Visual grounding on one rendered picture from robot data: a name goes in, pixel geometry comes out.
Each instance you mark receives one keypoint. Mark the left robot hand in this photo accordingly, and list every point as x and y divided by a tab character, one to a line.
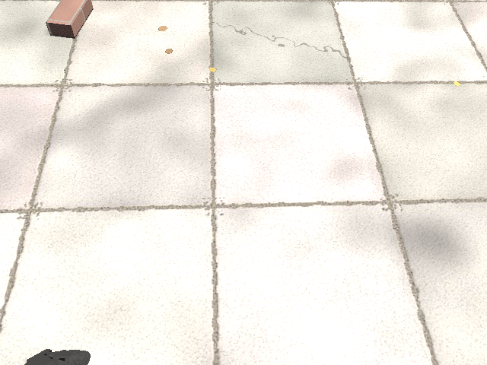
64	357

